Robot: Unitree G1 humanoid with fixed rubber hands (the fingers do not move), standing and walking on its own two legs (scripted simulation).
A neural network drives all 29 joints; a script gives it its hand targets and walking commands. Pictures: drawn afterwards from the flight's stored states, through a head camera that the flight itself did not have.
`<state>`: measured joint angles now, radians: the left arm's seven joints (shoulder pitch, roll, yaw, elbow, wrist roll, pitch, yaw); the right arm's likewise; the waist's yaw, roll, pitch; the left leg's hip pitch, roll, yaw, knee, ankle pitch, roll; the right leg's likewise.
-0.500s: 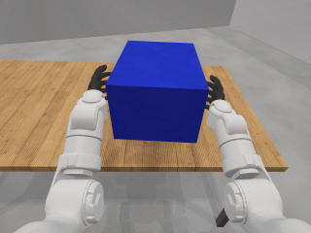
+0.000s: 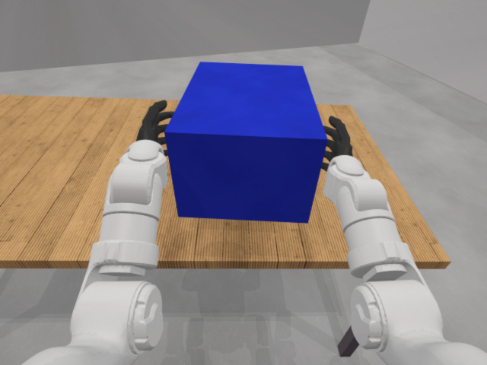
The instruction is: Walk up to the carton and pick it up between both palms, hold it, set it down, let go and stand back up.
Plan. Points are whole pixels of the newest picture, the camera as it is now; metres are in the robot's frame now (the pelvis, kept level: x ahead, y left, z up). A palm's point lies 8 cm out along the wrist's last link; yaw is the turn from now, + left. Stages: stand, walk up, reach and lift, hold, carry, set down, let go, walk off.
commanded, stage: hold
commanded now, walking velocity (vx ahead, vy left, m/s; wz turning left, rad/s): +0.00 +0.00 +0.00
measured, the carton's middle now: (247, 132) +0.48 -0.02 +0.18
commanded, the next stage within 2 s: none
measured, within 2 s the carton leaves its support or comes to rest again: neither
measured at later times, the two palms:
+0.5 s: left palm (150, 148) +0.38 +0.14 +0.21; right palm (337, 162) +0.38 -0.17 +0.19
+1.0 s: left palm (150, 148) +0.38 +0.14 +0.21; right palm (338, 162) +0.38 -0.17 +0.19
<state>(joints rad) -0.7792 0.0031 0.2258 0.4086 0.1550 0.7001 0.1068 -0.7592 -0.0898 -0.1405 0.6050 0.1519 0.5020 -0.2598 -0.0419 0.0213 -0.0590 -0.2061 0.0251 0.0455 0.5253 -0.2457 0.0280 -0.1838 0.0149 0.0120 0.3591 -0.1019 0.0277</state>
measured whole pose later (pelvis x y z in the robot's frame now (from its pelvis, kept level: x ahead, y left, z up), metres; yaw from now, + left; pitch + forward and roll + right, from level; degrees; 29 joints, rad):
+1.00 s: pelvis +0.00 +0.00 +0.00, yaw +0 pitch -4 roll -2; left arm -0.78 0.00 0.23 0.41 0.16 0.70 0.11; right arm -0.76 -0.09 -0.14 0.61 0.15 0.50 -0.26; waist -0.04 0.02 -0.06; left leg -0.20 0.02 0.05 0.52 -0.25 0.03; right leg -0.18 0.01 0.01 0.36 -0.10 0.03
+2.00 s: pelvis +0.00 +0.00 +0.00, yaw +0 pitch -4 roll -2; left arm -0.78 0.00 0.23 0.41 0.16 0.70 0.11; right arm -0.76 -0.09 -0.14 0.61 0.15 0.50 -0.26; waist -0.04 0.02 -0.05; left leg -0.20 0.02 0.05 0.52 -0.25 0.03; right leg -0.18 0.01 0.01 0.36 -0.10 0.03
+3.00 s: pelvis +0.00 +0.00 +0.00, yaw +0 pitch -4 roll -2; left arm -0.78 0.00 0.23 0.41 0.16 0.70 0.11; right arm -0.76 -0.09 -0.14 0.60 0.15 0.50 -0.26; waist -0.04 0.02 -0.05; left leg -0.20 0.02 0.05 0.52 -0.24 0.03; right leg -0.18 0.01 0.01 0.35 -0.10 0.03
